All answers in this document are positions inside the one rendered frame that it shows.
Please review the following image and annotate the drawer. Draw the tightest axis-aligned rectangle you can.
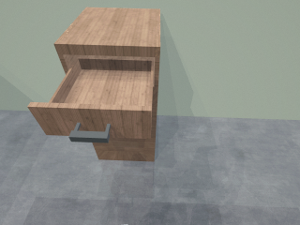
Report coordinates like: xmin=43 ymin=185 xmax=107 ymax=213
xmin=27 ymin=57 xmax=154 ymax=139

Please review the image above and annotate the cabinet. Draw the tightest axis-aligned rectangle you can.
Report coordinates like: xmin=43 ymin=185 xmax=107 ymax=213
xmin=53 ymin=7 xmax=160 ymax=162

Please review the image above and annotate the handle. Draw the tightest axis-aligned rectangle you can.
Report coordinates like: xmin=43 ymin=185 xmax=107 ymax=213
xmin=68 ymin=122 xmax=111 ymax=143

